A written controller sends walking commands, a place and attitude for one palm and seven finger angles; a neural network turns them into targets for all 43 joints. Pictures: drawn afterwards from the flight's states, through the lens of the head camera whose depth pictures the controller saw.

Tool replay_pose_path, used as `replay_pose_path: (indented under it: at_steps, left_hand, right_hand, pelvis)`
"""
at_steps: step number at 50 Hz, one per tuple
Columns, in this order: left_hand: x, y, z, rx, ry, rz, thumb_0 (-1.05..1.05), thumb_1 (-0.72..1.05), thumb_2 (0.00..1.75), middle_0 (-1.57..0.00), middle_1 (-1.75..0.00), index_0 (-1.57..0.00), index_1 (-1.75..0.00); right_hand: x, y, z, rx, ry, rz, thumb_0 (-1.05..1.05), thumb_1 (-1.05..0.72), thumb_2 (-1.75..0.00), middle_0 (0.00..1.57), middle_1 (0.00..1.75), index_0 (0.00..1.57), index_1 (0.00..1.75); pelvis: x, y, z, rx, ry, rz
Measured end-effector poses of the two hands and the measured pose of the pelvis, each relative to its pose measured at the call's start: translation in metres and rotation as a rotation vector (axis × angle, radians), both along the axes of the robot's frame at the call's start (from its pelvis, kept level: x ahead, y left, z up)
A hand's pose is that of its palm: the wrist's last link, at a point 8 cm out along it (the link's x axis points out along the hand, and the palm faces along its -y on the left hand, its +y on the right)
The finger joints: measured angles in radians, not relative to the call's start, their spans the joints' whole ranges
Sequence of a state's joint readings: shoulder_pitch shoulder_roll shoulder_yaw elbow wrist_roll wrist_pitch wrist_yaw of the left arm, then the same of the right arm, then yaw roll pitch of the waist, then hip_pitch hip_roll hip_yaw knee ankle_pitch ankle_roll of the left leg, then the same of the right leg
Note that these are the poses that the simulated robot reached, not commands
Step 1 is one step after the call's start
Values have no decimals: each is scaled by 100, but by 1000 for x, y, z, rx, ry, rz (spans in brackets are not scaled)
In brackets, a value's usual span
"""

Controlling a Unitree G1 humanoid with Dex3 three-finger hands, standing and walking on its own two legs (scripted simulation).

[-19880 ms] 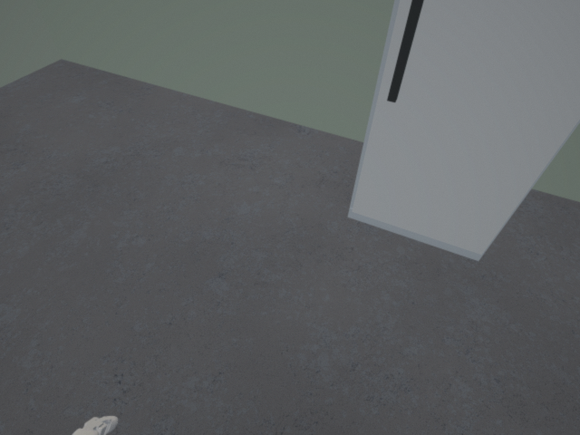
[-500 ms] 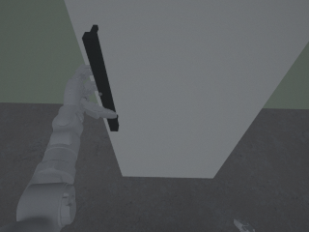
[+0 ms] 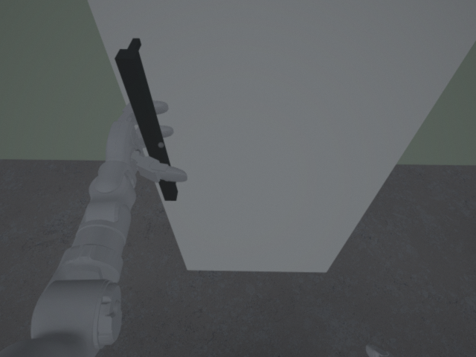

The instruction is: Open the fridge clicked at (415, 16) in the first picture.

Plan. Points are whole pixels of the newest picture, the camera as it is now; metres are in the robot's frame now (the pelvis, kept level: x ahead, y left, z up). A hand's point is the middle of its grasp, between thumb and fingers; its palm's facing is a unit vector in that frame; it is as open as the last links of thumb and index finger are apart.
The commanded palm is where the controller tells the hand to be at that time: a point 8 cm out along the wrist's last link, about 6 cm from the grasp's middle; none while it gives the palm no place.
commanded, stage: slide the fingers in behind the handle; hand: left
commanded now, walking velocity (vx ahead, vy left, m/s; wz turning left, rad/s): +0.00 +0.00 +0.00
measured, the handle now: (157, 134) +0.49 +0.15 +0.10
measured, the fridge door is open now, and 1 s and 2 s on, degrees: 0 0 0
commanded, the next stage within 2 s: grip the handle and tug to test in 0.50 s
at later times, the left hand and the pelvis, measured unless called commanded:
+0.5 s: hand (158, 147) +0.43 +0.13 +0.13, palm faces -0.04 -1.00 +0.00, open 14.1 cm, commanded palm +0.40 +0.19 +0.13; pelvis +0.00 +0.01 +0.00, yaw +0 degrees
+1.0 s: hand (155, 148) +0.43 +0.14 +0.12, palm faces -0.04 -1.00 +0.01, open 10.2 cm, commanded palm +0.40 +0.19 +0.13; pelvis +0.00 +0.01 +0.00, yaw +0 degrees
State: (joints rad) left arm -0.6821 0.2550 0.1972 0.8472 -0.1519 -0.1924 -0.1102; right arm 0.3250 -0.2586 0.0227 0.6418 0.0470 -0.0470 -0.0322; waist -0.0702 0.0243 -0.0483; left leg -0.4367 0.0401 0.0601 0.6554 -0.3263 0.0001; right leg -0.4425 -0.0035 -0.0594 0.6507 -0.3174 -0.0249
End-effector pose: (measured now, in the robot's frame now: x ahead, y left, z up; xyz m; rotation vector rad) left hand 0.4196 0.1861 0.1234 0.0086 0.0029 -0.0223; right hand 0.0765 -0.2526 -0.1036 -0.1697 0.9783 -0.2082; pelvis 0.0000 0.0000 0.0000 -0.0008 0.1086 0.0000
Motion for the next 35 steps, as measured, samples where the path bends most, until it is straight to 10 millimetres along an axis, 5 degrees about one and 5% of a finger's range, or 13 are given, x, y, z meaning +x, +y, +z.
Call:
replay_pose_path:
  at_steps: [35]
  left_hand:
    - [-5,11,-1,-14,-18,-5,-1,-47,31,-30,-121,-30,-120]
  right_hand:
    - [6,14,2,1,-19,17,1,-91,-90,20,30,20,30]
  pelvis:
    - [-2,10,0,-5,-3,-2]
